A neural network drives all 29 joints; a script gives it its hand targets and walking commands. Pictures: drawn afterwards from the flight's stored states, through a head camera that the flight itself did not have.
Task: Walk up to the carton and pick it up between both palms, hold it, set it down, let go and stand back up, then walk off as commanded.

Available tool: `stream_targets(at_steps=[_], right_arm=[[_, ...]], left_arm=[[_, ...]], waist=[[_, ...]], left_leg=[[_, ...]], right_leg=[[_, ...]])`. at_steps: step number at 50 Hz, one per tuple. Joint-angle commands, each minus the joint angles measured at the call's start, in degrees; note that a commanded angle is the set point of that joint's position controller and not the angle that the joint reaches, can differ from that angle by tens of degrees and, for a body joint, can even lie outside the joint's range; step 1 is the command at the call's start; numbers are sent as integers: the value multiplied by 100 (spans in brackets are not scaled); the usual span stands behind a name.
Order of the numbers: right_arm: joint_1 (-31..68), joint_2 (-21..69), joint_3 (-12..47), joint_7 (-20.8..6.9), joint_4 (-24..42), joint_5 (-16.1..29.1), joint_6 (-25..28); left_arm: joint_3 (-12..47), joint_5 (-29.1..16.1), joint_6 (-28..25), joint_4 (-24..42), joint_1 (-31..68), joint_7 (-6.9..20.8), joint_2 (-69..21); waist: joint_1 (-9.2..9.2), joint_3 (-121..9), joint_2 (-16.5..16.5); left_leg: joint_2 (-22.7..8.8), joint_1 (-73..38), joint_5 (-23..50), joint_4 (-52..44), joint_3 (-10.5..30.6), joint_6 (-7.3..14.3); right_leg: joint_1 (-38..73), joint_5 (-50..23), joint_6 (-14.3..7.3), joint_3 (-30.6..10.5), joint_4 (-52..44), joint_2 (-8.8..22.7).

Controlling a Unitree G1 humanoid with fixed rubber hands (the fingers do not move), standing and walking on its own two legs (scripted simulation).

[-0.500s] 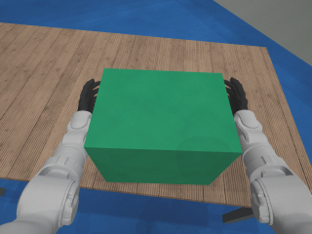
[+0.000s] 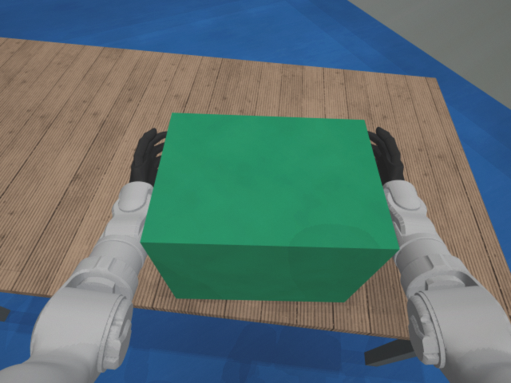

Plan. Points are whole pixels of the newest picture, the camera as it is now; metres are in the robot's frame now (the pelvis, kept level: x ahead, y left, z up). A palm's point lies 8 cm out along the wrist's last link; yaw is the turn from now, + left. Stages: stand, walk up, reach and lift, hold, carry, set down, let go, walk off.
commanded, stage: reach and lift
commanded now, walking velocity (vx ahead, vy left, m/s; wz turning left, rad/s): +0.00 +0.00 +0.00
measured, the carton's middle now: (264, 214) +0.39 +0.05 +0.02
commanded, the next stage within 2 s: none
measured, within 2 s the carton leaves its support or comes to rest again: leaves its support in 0.42 s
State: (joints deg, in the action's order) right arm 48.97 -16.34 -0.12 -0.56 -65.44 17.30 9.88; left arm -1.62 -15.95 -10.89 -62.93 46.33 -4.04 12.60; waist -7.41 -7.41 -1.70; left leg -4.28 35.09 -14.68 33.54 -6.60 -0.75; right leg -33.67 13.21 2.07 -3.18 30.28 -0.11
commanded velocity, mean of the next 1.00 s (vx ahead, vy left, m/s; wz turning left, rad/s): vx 0.00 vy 0.00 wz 0.00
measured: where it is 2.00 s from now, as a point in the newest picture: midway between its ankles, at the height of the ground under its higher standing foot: outside the picture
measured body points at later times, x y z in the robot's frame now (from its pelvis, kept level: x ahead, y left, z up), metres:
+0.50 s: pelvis +0.00 +0.00 +0.00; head +0.07 +0.01 +0.45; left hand +0.41 +0.25 +0.06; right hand +0.46 -0.14 +0.08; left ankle +0.00 +0.11 -0.73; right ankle +0.00 -0.15 -0.73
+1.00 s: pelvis -0.01 -0.01 +0.00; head +0.04 +0.00 +0.45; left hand +0.40 +0.23 +0.08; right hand +0.45 -0.16 +0.08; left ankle +0.00 +0.11 -0.73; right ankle +0.00 -0.15 -0.73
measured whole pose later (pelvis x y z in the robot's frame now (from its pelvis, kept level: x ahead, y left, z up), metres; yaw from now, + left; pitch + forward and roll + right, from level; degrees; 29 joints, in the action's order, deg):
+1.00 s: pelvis -0.01 -0.01 +0.00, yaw +0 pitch +17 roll +0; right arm 43.8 -15.5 -0.6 2.7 -62.6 11.1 12.2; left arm -1.6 -14.2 -8.8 -60.7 45.0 -3.9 11.7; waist -6.6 -11.8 -1.7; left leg -4.2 34.8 -12.5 31.1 -6.6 -0.7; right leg -34.2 12.1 1.5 -3.1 29.7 -0.2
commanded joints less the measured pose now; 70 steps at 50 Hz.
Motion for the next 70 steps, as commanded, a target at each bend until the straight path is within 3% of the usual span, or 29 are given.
stream_targets(at_steps=[1,3,5,6,11,14,16,20,22,27,29,31,32,34,35,39,41,44,46,49,50,51,53,55,59,60,65,68,70], right_arm=[[3110,822,47,-166,481,-667,408],[2959,1016,2,-158,433,-760,473],[3040,1495,66,-314,353,-917,480],[3074,1823,10,-368,447,-1045,536],[2874,3269,35,-632,517,-1677,910],[2935,3486,90,-703,649,-1775,1053],[2979,3532,203,-748,776,-1788,1222],[3016,3491,362,-735,755,-1809,1251],[3111,3543,465,-762,1089,-1761,1315],[3189,3698,691,-765,1253,-1724,1294],[3140,3732,710,-754,1270,-1670,1232],[3219,3688,814,-776,1311,-1567,1167],[3397,3672,735,-794,1353,-1579,1167],[3463,3797,994,-792,1669,-1478,1131],[3358,3852,1067,-754,1622,-1398,1052],[3509,3877,1347,-746,2149,-1182,920],[3513,3954,1490,-686,2261,-1044,744],[3588,3967,1596,-664,2627,-846,602],[3958,4000,1658,-673,3062,-738,508],[3930,4051,1784,-662,3343,-546,354],[4016,4060,1785,-674,3332,-516,292],[3738,3938,1770,-640,3294,-474,191],[3888,4074,1900,-649,3454,-405,53],[3869,3951,1771,-639,3435,-346,-65],[3981,3885,1729,-593,3589,-262,-302],[3999,3937,1815,-615,3956,-199,-325],[4208,4045,1921,-559,4286,-49,-663],[4163,4053,1845,-503,4282,-20,-868],[4208,4262,1913,-407,4509,16,-1068]], left_arm=[[294,466,-554,563,3110,129,-819],[310,526,-620,686,2962,143,-1039],[310,721,-680,271,3033,316,-1447],[411,757,-715,405,3137,397,-1755],[520,1150,-992,592,3274,779,-3117],[606,1130,-1102,501,3509,849,-3259],[798,1038,-1246,912,3738,799,-3432],[803,1073,-1192,776,3615,812,-3377],[839,1071,-1216,960,3623,773,-3467],[1047,865,-1229,1029,3703,732,-3660],[1248,747,-1138,1094,3702,719,-3786],[1184,786,-1047,1026,3596,692,-3726],[1299,678,-1060,1128,3939,689,-3700],[1280,658,-1047,1148,3724,669,-3702],[1390,584,-999,1335,3766,645,-3749],[1578,463,-821,1890,3766,608,-3833],[1641,360,-655,2038,3813,599,-3735],[1868,289,-448,2443,3843,566,-3835],[1789,251,-297,2409,3834,564,-3796],[1994,174,-104,2893,3839,544,-3830],[1908,229,-20,2959,3830,514,-3851],[2000,216,122,2876,3555,528,-3878],[1999,181,250,3126,3752,533,-3834],[2034,180,416,3251,3734,531,-3795],[1943,219,756,3365,3715,562,-3768],[2000,154,784,3640,3596,559,-3887],[1917,155,1171,3871,3606,572,-3815],[1873,144,1359,3931,3716,588,-3777],[1758,152,1507,3935,3702,675,-3600]], waist=[[36,-4267,359],[104,-4348,346],[76,-3982,304],[127,-4112,347],[247,-4139,464],[266,-4204,430],[221,-4597,571],[207,-4265,415],[156,-4520,536],[130,-4723,353],[258,-4755,474],[135,-4577,445],[188,-4691,423],[21,-4778,307],[93,-4674,456],[19,-5078,436],[40,-4900,348],[100,-5121,550],[-45,-5053,370],[-27,-5158,504],[-113,-5125,475],[16,-4879,494],[-76,-4879,370],[-9,-4887,418],[32,-4553,415],[-10,-4944,322],[-137,-4913,233],[-28,-4706,287],[-23,-4590,80]], left_leg=[[209,-2090,3424,201,395,-386],[192,-2229,3645,199,441,-429],[246,-2060,3269,76,380,-393],[258,-2076,3288,71,363,-409],[316,-2495,3860,-7,395,-494],[310,-2400,3732,-43,386,-507],[279,-2639,3970,-33,382,-531],[289,-2473,3899,-170,391,-508],[298,-2601,4054,-109,386,-547],[330,-2500,3795,-172,404,-445],[315,-2648,3919,-136,468,-502],[328,-2604,3723,-186,459,-478],[313,-2537,3616,-212,440,-460],[360,-2440,3568,-208,399,-402],[374,-2477,3568,-210,435,-402],[382,-2690,3751,-172,472,-408],[422,-2672,3685,-191,481,-379],[408,-2952,4051,-81,578,-464],[460,-2729,3689,-184,561,-394],[459,-2948,3946,-155,625,-412],[457,-2921,3941,-179,570,-400],[460,-3040,3962,-187,613,-440],[459,-3063,3904,-237,581,-404],[454,-3139,3894,-252,607,-421],[476,-3042,3583,-358,587,-389],[481,-3096,3604,-366,604,-353],[523,-2973,3277,-490,547,-266],[545,-2871,2972,-589,547,-217],[613,-2654,2702,-666,486,-85]], right_leg=[[325,-1479,-249,670,-409,-324],[374,-1649,-234,692,-440,-339],[459,-1441,-252,691,-507,-275],[576,-1515,-249,738,-524,-268],[1002,-1986,-209,767,-691,-256],[1144,-2083,-246,747,-662,-239],[1088,-2180,-254,734,-696,-251],[1223,-2224,-262,773,-718,-291],[1230,-2329,-283,752,-713,-287],[1192,-2281,-276,747,-714,-327],[1108,-2297,-288,780,-730,-361],[1046,-2071,-311,744,-768,-370],[1036,-2053,-316,764,-763,-366],[1205,-2087,-293,704,-726,-387],[1215,-2107,-296,685,-719,-398],[1267,-2203,-292,673,-688,-471],[1443,-2210,-243,638,-710,-486],[1358,-2372,-248,636,-668,-545],[1536,-2203,-232,601,-735,-524],[1586,-2358,-242,561,-714,-561],[1591,-2378,-254,562,-718,-570],[1569,-2371,-256,589,-758,-557],[1681,-2311,-252,552,-773,-569],[1658,-2275,-267,530,-830,-571],[1821,-2158,-269,509,-897,-536],[1982,-2275,-267,500,-872,-545],[2215,-2203,-245,423,-892,-525],[2221,-2096,-206,418,-941,-484],[2604,-2295,-146,300,-955,-350]])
